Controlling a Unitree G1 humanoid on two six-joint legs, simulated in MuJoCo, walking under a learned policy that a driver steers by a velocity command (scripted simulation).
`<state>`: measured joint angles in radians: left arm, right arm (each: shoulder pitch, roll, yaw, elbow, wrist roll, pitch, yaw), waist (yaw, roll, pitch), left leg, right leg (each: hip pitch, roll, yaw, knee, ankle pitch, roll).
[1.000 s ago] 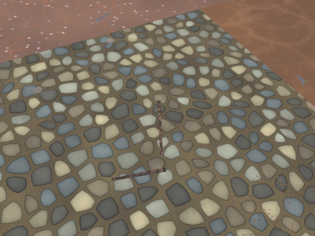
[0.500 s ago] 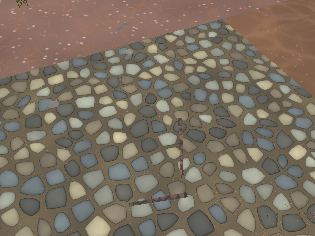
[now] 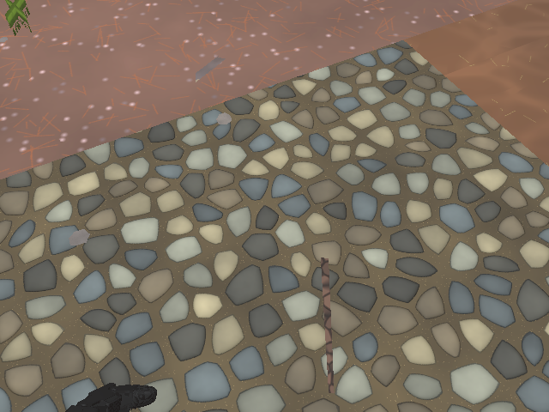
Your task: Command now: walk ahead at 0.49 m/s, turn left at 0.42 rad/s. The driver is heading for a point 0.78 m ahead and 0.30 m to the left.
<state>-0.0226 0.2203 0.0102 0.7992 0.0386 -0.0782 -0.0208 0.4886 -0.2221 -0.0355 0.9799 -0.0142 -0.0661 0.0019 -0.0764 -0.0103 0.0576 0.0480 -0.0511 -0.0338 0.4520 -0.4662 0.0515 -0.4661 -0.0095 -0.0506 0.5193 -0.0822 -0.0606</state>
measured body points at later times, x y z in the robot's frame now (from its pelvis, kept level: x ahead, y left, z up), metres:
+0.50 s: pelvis +0.26 +0.03 +0.00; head +0.30 +0.05 +0.45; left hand +0.16 +0.27 -0.14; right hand +0.53 -0.13 -0.10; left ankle +0.36 +0.13 -0.71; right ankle +0.12 -0.10 -0.72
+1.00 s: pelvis +0.52 +0.13 +0.01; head +0.55 +0.16 +0.46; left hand +0.60 +0.44 -0.08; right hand +0.64 -0.13 -0.10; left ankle +0.37 +0.13 -0.72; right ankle +0.73 +0.10 -0.69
